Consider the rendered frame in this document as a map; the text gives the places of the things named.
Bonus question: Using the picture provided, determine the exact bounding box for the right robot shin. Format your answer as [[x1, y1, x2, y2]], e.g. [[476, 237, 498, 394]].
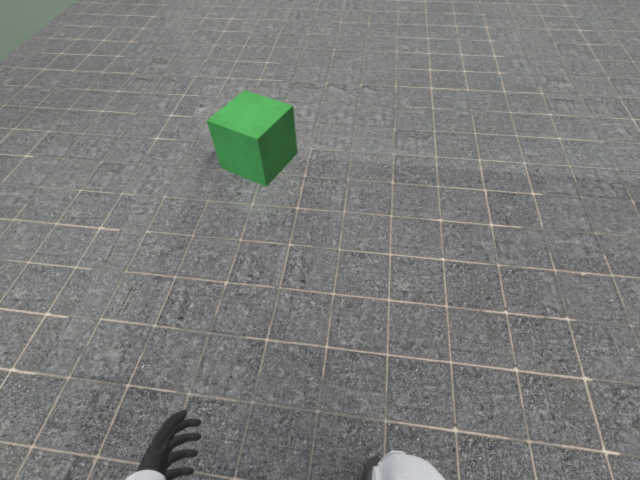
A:
[[380, 451, 406, 462]]

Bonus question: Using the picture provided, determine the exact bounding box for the left robot hand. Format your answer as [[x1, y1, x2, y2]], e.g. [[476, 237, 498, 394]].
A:
[[136, 410, 201, 480]]

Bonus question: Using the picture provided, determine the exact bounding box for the right robot thigh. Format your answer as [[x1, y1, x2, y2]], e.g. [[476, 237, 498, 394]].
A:
[[372, 454, 445, 480]]

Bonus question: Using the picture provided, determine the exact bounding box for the carton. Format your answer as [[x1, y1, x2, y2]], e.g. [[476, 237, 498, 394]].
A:
[[207, 90, 297, 187]]

